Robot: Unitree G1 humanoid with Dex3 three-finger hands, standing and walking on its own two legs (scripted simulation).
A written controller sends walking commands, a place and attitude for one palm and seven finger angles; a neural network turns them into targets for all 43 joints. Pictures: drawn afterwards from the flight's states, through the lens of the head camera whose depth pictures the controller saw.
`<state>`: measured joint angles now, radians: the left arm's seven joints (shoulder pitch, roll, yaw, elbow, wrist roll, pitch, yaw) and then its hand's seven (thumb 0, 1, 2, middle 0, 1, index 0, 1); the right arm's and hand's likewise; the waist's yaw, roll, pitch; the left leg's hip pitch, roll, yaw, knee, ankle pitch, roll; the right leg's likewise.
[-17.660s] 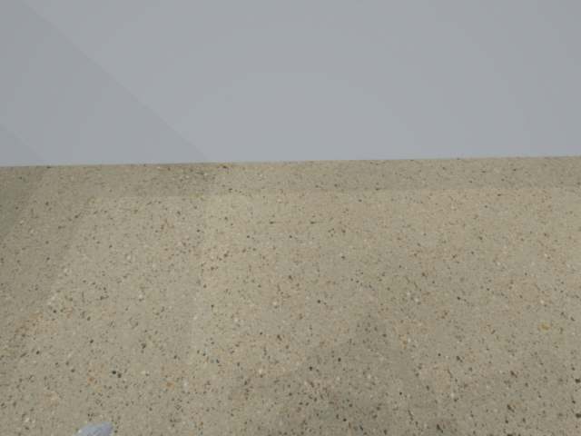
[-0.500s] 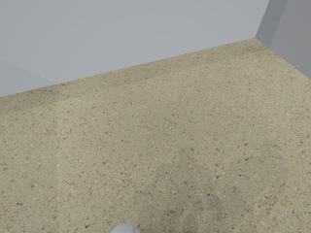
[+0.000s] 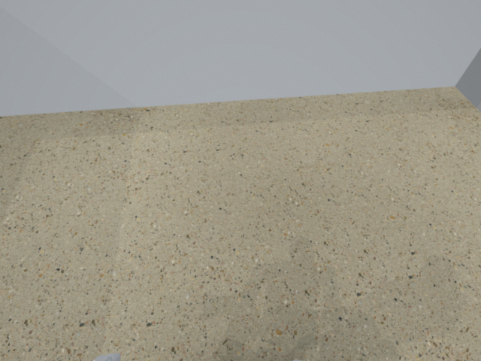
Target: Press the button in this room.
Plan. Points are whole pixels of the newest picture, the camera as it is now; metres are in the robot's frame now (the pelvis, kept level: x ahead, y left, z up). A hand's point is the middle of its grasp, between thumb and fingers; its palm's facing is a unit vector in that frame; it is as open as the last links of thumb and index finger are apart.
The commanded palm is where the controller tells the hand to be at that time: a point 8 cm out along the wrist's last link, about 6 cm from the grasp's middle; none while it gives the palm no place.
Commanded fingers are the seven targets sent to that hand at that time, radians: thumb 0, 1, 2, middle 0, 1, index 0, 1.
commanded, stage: turn or walk to find it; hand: left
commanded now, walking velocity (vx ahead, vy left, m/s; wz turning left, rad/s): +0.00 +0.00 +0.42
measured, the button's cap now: out of the picture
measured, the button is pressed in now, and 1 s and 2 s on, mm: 0 0 0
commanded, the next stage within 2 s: stand and wait in 0.26 s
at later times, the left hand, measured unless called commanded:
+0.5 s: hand out of the picture -0.05 +0.18 -0.18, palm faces +0.20 -0.96 -0.21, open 7.4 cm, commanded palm none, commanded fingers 0.00 0.90 0.90 -0.20 -0.30 -0.20 -0.30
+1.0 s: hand out of the picture +0.02 +0.17 -0.16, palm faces -0.04 -0.96 -0.28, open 7.4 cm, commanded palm none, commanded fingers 0.00 0.90 0.90 -0.20 -0.30 -0.20 -0.30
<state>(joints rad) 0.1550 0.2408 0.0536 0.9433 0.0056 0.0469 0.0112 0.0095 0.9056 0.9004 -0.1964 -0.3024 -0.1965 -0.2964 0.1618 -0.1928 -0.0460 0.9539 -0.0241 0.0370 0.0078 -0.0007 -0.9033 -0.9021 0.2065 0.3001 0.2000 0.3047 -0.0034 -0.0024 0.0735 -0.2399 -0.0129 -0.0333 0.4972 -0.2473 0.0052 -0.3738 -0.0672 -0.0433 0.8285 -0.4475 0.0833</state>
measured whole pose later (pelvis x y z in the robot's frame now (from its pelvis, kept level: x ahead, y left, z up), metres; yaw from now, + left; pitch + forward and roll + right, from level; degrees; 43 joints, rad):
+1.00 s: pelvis -0.06 -0.03 +0.00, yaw -7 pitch -1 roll +2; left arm 0.20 0.19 0.06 0.96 0.02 0.03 0.00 0.01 0.90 0.90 -0.20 -0.30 -0.20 -0.30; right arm 0.14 -0.25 -0.08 0.99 -0.02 0.07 -0.01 0.00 -0.91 -0.90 0.20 0.30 0.20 0.30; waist 0.02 0.03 0.11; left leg -0.45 0.07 0.03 1.10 -0.42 -0.05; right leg -0.28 0.01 -0.05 0.56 -0.27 -0.06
